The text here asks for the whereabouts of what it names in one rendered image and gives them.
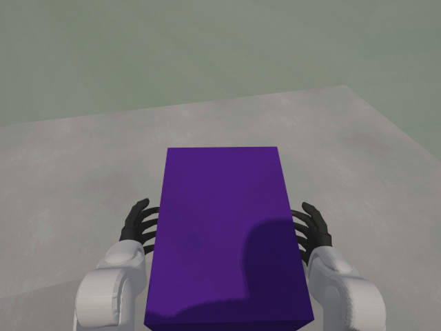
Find left robot forearm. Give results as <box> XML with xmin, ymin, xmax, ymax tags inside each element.
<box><xmin>73</xmin><ymin>240</ymin><xmax>147</xmax><ymax>331</ymax></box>

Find right robot hand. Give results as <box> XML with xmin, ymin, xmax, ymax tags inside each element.
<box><xmin>291</xmin><ymin>202</ymin><xmax>332</xmax><ymax>267</ymax></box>

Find carton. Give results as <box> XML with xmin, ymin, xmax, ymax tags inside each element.
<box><xmin>144</xmin><ymin>147</ymin><xmax>314</xmax><ymax>331</ymax></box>

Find right robot forearm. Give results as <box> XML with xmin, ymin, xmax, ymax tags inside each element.
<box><xmin>307</xmin><ymin>246</ymin><xmax>387</xmax><ymax>331</ymax></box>

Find left robot hand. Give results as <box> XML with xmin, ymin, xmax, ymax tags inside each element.
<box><xmin>119</xmin><ymin>198</ymin><xmax>160</xmax><ymax>255</ymax></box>

